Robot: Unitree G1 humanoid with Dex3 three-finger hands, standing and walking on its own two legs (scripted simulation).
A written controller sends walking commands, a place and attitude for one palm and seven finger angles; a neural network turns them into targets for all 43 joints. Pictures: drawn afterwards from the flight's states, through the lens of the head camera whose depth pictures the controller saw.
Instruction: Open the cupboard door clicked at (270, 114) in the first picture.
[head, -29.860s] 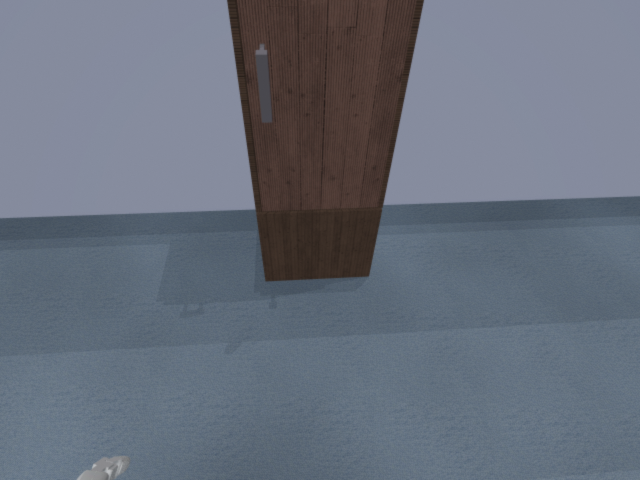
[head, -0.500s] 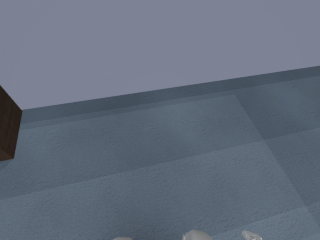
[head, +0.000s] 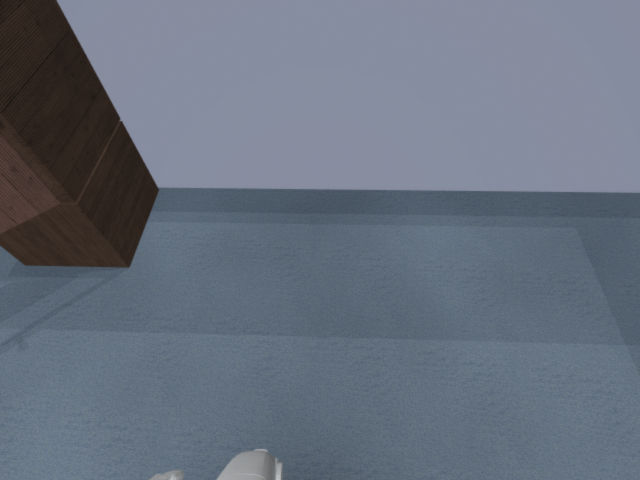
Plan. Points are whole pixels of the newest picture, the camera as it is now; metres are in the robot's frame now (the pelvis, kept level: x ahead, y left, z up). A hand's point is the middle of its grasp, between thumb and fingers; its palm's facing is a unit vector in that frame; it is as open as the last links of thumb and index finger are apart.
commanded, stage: turn to face it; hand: left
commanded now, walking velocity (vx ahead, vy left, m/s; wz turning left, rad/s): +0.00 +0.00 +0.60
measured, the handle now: out of the picture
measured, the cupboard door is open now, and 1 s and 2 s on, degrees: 43 43 43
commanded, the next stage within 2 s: take the last steps up to it in 1.10 s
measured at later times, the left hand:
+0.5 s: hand out of the picture +0.07 +0.24 -0.16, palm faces +0.29 -0.92 -0.27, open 7.4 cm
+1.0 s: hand out of the picture -0.06 +0.19 -0.20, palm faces +0.58 -0.78 -0.23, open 7.4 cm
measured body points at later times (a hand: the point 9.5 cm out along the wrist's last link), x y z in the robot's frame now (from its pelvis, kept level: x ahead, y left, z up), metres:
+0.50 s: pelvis +0.02 +0.00 -0.01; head +0.07 +0.01 +0.44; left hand +0.05 +0.29 -0.14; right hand +0.16 -0.22 -0.15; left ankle +0.00 +0.12 -0.74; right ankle +0.06 -0.14 -0.71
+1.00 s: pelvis +0.03 +0.00 -0.02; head +0.06 +0.04 +0.43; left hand -0.09 +0.23 -0.18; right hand +0.27 -0.15 -0.15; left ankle -0.02 +0.09 -0.74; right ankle +0.06 -0.13 -0.71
